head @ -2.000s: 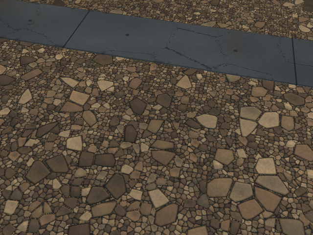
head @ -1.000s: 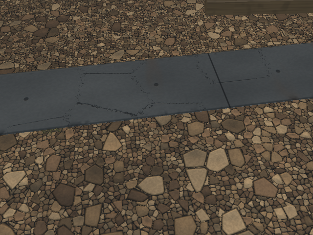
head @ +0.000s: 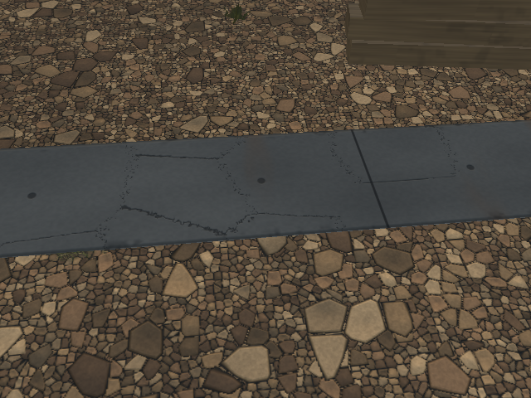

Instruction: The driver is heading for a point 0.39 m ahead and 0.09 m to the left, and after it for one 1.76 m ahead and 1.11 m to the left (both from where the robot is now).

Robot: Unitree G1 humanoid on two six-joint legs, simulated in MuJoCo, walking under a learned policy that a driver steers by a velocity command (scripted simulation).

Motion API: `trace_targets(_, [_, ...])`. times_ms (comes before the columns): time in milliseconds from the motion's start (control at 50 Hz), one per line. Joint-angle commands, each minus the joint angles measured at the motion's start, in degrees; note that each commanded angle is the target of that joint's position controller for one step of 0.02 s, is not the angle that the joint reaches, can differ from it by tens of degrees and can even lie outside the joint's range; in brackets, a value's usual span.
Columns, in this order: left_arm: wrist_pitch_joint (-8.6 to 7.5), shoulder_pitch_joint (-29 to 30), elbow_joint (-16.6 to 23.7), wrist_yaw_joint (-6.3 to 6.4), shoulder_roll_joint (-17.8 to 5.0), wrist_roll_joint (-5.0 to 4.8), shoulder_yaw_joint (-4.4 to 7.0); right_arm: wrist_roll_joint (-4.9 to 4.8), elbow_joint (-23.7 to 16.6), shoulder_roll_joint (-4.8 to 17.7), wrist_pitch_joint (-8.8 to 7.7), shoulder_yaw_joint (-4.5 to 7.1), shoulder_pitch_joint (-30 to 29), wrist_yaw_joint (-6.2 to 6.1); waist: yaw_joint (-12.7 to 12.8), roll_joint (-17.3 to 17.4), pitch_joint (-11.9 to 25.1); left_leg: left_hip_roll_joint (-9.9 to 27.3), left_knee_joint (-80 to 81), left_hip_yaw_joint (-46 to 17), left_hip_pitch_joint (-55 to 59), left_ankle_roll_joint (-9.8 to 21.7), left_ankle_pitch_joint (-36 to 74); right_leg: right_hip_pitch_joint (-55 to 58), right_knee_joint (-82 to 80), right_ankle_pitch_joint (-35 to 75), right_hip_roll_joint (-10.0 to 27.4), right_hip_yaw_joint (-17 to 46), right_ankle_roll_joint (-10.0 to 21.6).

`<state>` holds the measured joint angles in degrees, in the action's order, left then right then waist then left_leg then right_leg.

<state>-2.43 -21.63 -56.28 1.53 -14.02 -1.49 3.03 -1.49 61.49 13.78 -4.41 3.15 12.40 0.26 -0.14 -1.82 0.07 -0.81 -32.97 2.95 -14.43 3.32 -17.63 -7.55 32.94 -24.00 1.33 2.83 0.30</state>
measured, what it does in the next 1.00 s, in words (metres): walks ahead, turning left: right foot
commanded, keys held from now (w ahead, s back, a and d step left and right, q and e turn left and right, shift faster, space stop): w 0.34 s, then w+q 0.66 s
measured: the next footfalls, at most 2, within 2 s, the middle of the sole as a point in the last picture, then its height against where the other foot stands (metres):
right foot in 0.46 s outside the picture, level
left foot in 1.02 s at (206, 355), level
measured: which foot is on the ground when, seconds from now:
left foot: down 0.00-0.48, up 0.50-1.00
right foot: up 0.00-0.44, down 0.46-1.00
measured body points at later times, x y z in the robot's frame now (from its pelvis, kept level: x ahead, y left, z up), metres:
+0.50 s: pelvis +0.24 -0.04 -0.01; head +0.28 -0.04 +0.44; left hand +0.47 +0.20 -0.09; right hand +0.15 -0.29 -0.15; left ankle +0.01 +0.10 -0.69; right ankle +0.36 -0.13 -0.73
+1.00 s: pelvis +0.51 +0.02 -0.01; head +0.54 +0.04 +0.44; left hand +0.43 +0.29 -0.15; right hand +0.77 -0.15 -0.10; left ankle +0.61 +0.15 -0.73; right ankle +0.37 -0.14 -0.72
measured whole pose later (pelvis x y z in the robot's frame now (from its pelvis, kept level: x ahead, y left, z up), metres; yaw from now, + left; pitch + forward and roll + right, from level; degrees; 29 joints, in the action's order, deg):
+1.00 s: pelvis +0.51 +0.02 -0.01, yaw +18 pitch +2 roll -2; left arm -3.2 -17.8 -56.0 1.2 -15.5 -0.8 4.1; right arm -1.5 43.4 13.6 -2.1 3.4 3.6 3.4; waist 2.8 0.8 -2.2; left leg 2.6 -35.5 4.4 -31.3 6.8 -7.2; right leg 6.2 21.7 -26.1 2.8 -17.7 -2.7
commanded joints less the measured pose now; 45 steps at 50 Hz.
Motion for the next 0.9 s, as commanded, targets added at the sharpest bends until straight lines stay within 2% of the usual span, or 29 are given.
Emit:
trace_targets(20, [-2.69,10.47,8.45,0.05,-2.83,-0.33,0.20,0.81,3.54,13.28,-1.30,2.86,20.48,0.80,-8.88,20.03,-0.04,22.19,23.91,-43.91,25.92,13.38,-10.59,-34.64,25.66,-8.02,-5.56,-0.88,0.81])
trace_targets(40, [-3.27,9.78,8.03,-0.22,-5.15,-1.41,0.79,1.24,2.16,9.31,-2.02,1.36,14.89,0.82,-5.48,11.73,-3.44,23.34,23.41,-42.53,22.97,13.45,-12.60,-38.92,34.33,-6.31,-1.36,3.51,2.05])
trace_targets(60, [-3.69,9.07,7.26,-0.77,-5.21,-1.65,0.79,1.11,0.38,6.74,-2.45,0.62,10.76,0.88,-3.74,8.59,-5.42,20.65,23.45,-35.50,20.52,11.24,-12.04,-40.01,35.84,-0.06,1.25,3.69,3.45])
trace_targets(100, [-4.01,10.10,6.76,-0.93,-5.74,-0.48,1.42,1.07,-1.30,5.64,-2.45,-0.14,7.26,1.20,-2.19,5.97,-6.33,16.86,24.70,-24.97,17.84,7.73,-1.84,-39.27,31.64,9.08,4.79,1.69,4.04])
trace_targets(120, [-3.85,10.68,6.74,-1.23,-5.61,-0.06,1.65,1.31,-1.14,4.17,-2.05,-0.72,8.19,1.11,-2.12,6.45,-5.59,14.77,25.10,-20.37,16.71,6.62,4.01,-36.86,29.43,11.58,5.48,0.64,3.59])
trace_targets(140, [-3.60,11.03,6.69,-1.55,-4.76,0.14,1.58,1.46,-0.81,3.86,-1.71,-0.95,9.94,0.85,-2.31,7.07,-4.94,13.52,25.25,-17.24,16.63,6.44,9.42,-35.86,27.68,13.24,5.44,-0.66,2.85])
trace_targets(180, [-3.06,14.14,7.77,-1.81,-3.20,0.38,1.21,1.59,-0.55,5.23,-1.16,-0.98,12.27,0.06,-2.85,6.45,-5.05,12.80,25.68,-13.60,16.52,7.12,17.48,-36.70,23.02,15.94,5.19,-2.44,1.08])
trace_targets(240, [-2.98,21.90,10.63,-2.10,-1.38,0.29,0.14,1.78,-1.26,7.07,-0.59,-0.87,12.87,-0.89,-4.08,5.93,-6.60,11.75,27.30,-9.83,12.68,6.96,19.40,-33.91,10.67,22.05,3.88,-4.02,-0.35])
trace_targets(320, [-3.11,28.29,12.69,-3.19,-2.10,-0.24,-0.41,0.99,-0.70,7.73,-0.48,-0.55,16.09,-1.21,-5.07,6.77,-8.66,12.89,28.65,-7.71,12.12,7.05,18.22,-29.14,1.36,27.22,2.05,-5.05,0.25])
trace_targets(380, [-3.60,30.05,14.13,-3.99,-3.71,-0.28,-0.14,0.41,-0.54,7.89,-0.03,-0.05,16.46,-1.33,-3.32,6.44,-8.80,15.41,25.35,-8.41,17.30,6.23,24.45,-27.85,-2.42,24.83,1.61,-3.44,2.28])
trace_targets(400, [-3.82,28.31,13.99,-4.05,-4.89,-0.19,0.32,0.43,-0.94,8.58,0.19,0.26,15.61,-1.36,-1.65,6.87,-7.34,15.78,22.61,-8.60,18.61,5.69,30.92,-24.69,-3.30,23.09,0.71,-3.51,2.97])
trace_targets(420, [-4.00,24.81,13.32,-3.91,-6.55,-0.10,1.06,0.58,-1.49,9.59,0.46,0.65,14.62,-1.34,0.64,8.08,-4.34,15.67,18.07,-8.57,19.17,5.15,41.22,-18.82,-3.17,21.19,-0.97,-4.46,3.78])
trace_targets(440, [-4.01,16.74,11.11,-3.49,-8.78,-0.22,2.32,0.91,-2.11,9.60,0.85,0.67,13.38,-1.24,4.99,8.58,0.89,13.79,9.02,-7.39,17.43,3.98,49.32,-7.96,-3.30,20.44,-2.53,-5.40,5.14])
trace_targets(460, [-3.87,5.29,8.20,-2.78,-11.57,-0.18,3.61,1.51,-3.40,8.58,1.04,0.18,12.14,-1.08,10.09,8.06,8.47,10.90,-4.66,-6.29,8.34,2.12,43.82,9.44,-1.48,19.96,1.00,-1.87,7.27])
trace_targets(480, [-3.58,-3.18,6.54,-2.27,-17.64,1.52,4.94,2.02,-4.89,1.38,0.40,-1.68,18.19,-0.58,8.37,-4.63,19.77,2.31,-27.46,-3.25,-12.83,-1.39,17.04,33.41,-2.83,11.20,17.11,20.45,14.19])
trace_targets(500, [-3.41,-3.93,5.76,-2.66,-14.08,1.61,3.74,0.08,-3.69,-0.34,-0.78,-2.19,20.62,-0.44,7.51,-13.17,26.69,-2.21,-40.78,-9.82,-20.89,-1.80,-14.44,35.51,-14.91,1.18,24.23,41.18,18.20])
trace_targets(520, [-3.68,1.79,6.33,-2.72,-9.83,1.08,2.42,-1.59,-5.33,6.16,-1.52,-0.28,14.68,-0.51,6.85,-8.72,15.20,1.52,-45.29,-11.62,-25.61,-0.84,-11.89,25.49,-17.58,-2.20,21.67,34.37,14.42])
trace_targets(540, [-3.92,7.24,7.17,-2.66,-7.28,0.89,1.65,-1.98,-6.92,7.22,-1.68,0.17,10.00,-0.87,5.14,-5.68,7.60,4.60,-44.51,-9.46,-26.18,-0.06,-6.46,15.69,-18.83,0.60,19.84,24.85,11.99])
trace_targets(560, [-4.36,11.23,7.12,-2.93,-5.51,1.15,1.11,-1.28,-7.27,6.23,-1.38,0.39,8.26,-1.34,3.11,-2.19,3.16,6.85,-41.48,-8.87,-23.38,-0.03,-2.10,6.56,-20.93,7.03,17.63,17.56,10.64])
trace_targets(580, [-4.84,13.51,6.81,-3.13,-3.89,1.72,0.73,-0.63,-6.99,5.27,-0.56,0.94,9.14,-1.60,0.93,-2.91,1.59,8.68,-38.37,-9.30,-19.57,0.16,0.66,1.05,-22.60,11.15,15.13,11.20,9.20])
trace_targets(600, [-4.96,14.46,6.19,-3.27,-3.33,2.17,0.69,-0.60,-6.81,3.56,0.38,0.94,10.77,-1.50,-0.60,-4.11,0.79,9.41,-37.09,-9.35,-16.54,0.27,1.81,-2.47,-24.03,12.62,13.78,7.28,8.70])
trace_targets(620, [-5.13,14.39,5.60,-3.26,-3.16,2.14,0.79,-0.68,-6.90,2.29,1.21,0.97,11.35,-1.45,-1.20,-3.87,0.10,9.66,-36.35,-8.97,-15.68,0.31,2.02,-4.44,-25.23,14.28,13.29,4.55,9.04])
trace_targets(640, [-5.34,14.11,4.98,-3.11,-3.71,2.08,0.94,-0.66,-7.64,1.92,1.93,1.11,10.69,-1.53,-1.64,-3.43,-1.11,9.91,-35.67,-8.79,-16.61,0.18,2.82,-5.80,-26.32,15.95,13.33,2.15,9.52])
trace_targets(680, [-5.49,13.41,4.20,-2.43,-5.46,2.33,1.38,-0.31,-9.95,2.91,2.74,1.61,7.20,-1.69,-1.91,-2.25,-3.04,10.26,-32.86,-9.47,-21.09,-0.44,7.01,-5.92,-27.81,17.87,13.75,-0.95,10.40])
trace_targets(740, [-5.12,11.26,3.50,-1.22,-7.12,2.60,1.74,0.15,-12.39,3.51,2.33,1.89,2.24,-0.86,-1.00,-0.69,-4.11,9.71,-23.99,-9.75,-25.66,-1.36,15.80,-2.63,-28.22,21.11,13.44,-5.32,10.29])
trace_targets(800, [-4.57,9.22,3.39,-0.38,-8.78,2.26,1.99,0.39,-14.74,2.60,1.68,1.23,-4.25,0.65,1.17,0.69,-5.10,8.92,-14.05,-5.49,-24.94,-1.49,21.59,-0.02,-28.25,23.77,12.89,-10.10,9.34])
trace_targets(860, [-3.50,5.07,2.45,-0.11,-9.95,1.54,2.35,0.40,-17.93,1.94,1.53,0.53,-10.60,1.92,3.77,1.75,-6.70,8.33,-7.95,-2.79,-27.35,-0.70,20.67,6.71,-26.31,26.12,14.47,-12.40,9.07])
trace_targets(900, [-2.50,3.42,2.08,-0.22,-10.71,1.01,2.69,0.25,-20.10,2.27,1.58,0.42,-13.00,2.71,4.25,1.23,-6.98,7.50,-5.50,-1.13,-28.32,0.31,16.59,11.60,-23.44,30.41,15.69,-13.53,8.51])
